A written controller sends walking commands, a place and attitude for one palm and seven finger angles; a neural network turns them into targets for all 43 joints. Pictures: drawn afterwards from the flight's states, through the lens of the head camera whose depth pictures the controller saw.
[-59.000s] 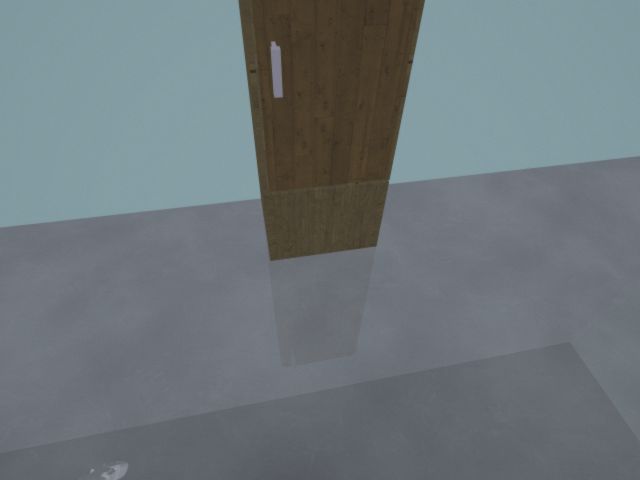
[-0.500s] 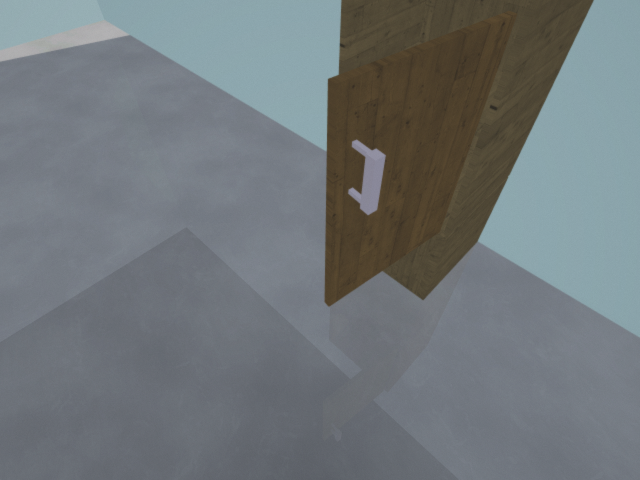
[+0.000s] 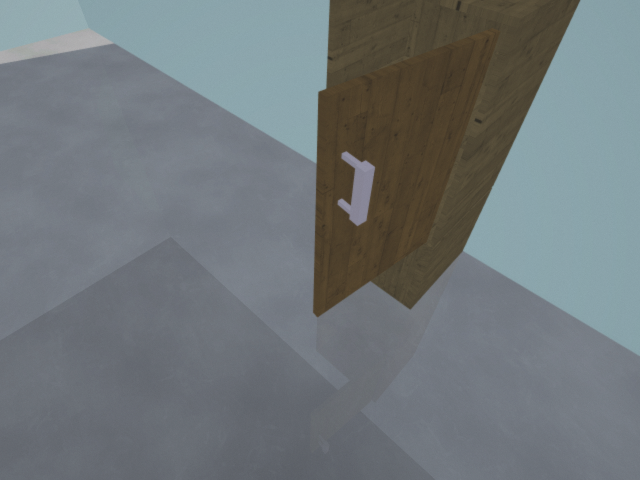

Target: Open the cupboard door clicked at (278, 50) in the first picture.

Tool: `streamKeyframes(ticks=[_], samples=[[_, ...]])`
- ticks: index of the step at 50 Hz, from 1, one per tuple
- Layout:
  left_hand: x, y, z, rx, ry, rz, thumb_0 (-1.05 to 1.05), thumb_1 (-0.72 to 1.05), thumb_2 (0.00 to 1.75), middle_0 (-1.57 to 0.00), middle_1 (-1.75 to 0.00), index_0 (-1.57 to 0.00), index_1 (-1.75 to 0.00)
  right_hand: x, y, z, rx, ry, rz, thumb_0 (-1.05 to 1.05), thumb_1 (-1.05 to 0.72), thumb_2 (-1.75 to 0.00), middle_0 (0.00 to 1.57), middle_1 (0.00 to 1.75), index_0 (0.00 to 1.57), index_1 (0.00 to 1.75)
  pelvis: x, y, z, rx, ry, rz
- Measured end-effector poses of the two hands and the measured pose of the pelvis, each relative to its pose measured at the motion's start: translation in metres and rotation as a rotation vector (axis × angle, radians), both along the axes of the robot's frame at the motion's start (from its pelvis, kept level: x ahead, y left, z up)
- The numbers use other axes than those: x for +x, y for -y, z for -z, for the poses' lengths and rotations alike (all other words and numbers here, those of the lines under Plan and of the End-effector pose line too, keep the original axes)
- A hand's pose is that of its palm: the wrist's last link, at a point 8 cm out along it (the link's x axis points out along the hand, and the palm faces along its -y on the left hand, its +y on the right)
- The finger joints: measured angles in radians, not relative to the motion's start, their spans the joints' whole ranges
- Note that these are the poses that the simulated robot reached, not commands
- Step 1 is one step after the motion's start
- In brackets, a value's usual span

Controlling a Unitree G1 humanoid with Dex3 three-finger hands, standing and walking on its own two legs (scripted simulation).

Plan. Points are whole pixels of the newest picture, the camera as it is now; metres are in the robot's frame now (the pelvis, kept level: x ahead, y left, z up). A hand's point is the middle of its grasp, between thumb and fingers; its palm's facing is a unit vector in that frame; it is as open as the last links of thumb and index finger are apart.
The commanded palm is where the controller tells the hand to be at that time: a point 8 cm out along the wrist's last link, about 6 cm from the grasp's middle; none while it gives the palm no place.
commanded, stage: look to check the result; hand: left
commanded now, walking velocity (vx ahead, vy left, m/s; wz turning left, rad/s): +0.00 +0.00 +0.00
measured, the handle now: (353, 188) +0.56 -0.02 +0.04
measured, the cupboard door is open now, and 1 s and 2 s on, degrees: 81 81 81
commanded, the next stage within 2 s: stand and wait in 0.52 s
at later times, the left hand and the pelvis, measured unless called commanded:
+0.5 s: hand out of the picture -0.01 +0.15 -0.18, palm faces +0.04 -0.99 -0.16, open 7.4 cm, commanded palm none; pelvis +0.01 -0.01 +0.00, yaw +0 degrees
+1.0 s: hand out of the picture +0.00 +0.15 -0.18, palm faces +0.04 -0.98 -0.17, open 7.4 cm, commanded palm none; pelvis +0.02 -0.01 +0.00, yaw +0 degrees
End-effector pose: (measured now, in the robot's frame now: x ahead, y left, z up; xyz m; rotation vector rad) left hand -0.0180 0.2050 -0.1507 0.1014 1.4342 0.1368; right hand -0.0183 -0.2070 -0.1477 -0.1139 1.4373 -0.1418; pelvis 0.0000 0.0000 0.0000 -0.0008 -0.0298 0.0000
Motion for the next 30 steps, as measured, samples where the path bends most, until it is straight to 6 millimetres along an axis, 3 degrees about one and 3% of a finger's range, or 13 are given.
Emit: streamKeyframes(ticks=[13,30], samples=[[-0.008,-0.004,-0.004,0.023,-0.044,-0.014,0.0,0.91,0.9,-0.2,-0.3,-0.19,-0.3,0.009,0.003,0.001,0.005,-0.014,-0.008,0.0,-0.91,-0.89,0.2,0.3,0.2,0.3,0.007,0.003,0.0,0.001,-0.004,-0.001],[0.009,0.007,-0.001,-0.001,-0.016,-0.013,0.0,0.91,0.9,-0.2,-0.3,-0.19,-0.3,0.025,0.014,-0.002,-0.02,0.0,-0.022,0.0,-0.92,-0.89,0.2,0.3,0.19,0.3,0.016,0.007,-0.001,0.001,-0.003,-0.006]])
